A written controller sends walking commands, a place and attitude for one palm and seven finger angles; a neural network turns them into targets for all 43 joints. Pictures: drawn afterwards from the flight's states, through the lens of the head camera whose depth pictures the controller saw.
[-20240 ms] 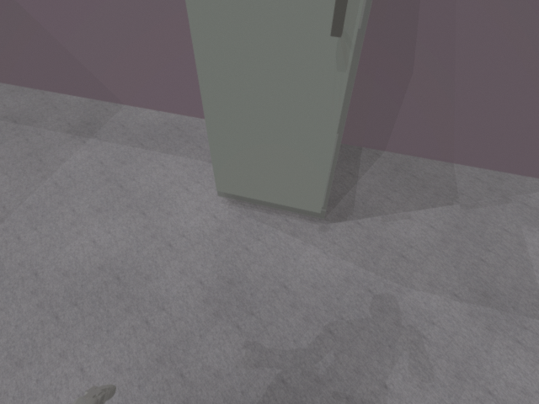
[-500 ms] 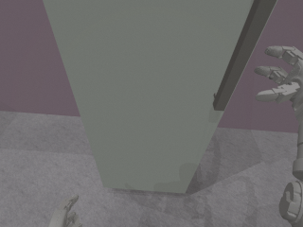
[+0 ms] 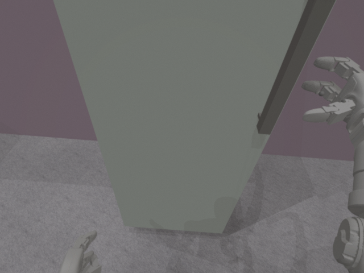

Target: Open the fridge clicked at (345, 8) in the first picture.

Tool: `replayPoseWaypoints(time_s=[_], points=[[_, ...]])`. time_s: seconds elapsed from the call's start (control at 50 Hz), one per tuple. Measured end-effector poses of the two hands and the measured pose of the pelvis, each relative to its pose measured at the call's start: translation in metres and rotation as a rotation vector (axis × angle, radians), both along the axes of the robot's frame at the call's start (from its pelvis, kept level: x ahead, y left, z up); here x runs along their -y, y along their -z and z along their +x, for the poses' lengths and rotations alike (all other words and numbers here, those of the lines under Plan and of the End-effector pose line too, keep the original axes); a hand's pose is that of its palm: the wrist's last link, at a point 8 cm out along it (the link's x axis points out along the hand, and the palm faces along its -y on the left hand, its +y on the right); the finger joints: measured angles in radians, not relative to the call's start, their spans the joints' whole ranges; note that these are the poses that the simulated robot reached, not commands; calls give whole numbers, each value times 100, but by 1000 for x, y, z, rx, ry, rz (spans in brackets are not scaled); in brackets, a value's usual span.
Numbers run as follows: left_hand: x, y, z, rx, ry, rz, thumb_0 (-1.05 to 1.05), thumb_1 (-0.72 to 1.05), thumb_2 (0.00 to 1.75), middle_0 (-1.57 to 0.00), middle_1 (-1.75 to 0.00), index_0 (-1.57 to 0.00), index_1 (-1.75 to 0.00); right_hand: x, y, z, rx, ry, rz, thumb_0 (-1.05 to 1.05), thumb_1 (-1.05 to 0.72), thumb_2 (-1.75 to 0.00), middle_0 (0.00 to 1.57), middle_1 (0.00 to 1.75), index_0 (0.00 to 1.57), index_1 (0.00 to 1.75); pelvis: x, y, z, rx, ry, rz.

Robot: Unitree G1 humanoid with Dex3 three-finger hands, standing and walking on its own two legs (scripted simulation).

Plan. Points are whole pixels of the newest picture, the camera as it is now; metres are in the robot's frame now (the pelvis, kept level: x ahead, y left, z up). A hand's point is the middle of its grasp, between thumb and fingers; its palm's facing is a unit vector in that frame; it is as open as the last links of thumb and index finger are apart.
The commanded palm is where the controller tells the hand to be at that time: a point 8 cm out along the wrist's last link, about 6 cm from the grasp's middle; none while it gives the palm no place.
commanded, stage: move the hooked fingers beside the handle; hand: right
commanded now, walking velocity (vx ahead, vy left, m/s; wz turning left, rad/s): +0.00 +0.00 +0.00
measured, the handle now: (283, 73) +0.46 -0.17 +0.26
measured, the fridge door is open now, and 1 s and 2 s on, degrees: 0 0 0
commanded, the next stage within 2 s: feel for the door with the fingertips in 0.22 s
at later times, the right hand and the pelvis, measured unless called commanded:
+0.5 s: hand (316, 94) +0.40 -0.22 +0.25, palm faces +0.03 +1.00 -0.01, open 14.0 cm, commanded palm +0.37 -0.26 +0.25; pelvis +0.00 +0.00 +0.00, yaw +0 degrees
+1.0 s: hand (303, 91) +0.41 -0.20 +0.25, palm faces +0.04 +1.00 -0.01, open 13.8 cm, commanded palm +0.38 -0.24 +0.25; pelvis +0.00 +0.00 +0.00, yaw +0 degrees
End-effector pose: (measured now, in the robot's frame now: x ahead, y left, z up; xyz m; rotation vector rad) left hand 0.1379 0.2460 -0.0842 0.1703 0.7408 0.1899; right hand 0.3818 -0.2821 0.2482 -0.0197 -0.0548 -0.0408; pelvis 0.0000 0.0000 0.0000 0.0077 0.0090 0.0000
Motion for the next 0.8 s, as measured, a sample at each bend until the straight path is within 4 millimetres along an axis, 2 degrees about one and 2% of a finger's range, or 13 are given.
replayPoseWaypoints(time_s=[0.12,0.38,0.8], points=[[0,-1,2,10,-6,-14,1,91,90,-20,-30,-20,-30,-4,0,-2,5,-2,-1,-2,50,-30,30,120,31,120,0,0,2,2,-9,-2],[0,-1,5,-4,9,-3,1,91,90,-20,-30,-20,-30,0,2,-8,-10,12,-2,-2,50,-30,30,120,31,120,-2,0,0,8,4,0],[6,-1,6,-7,2,-17,1,91,90,-20,-30,-20,-30,-34,6,4,-15,-13,22,-2,50,-30,30,120,31,120,0,-1,0,11,-7,-1]])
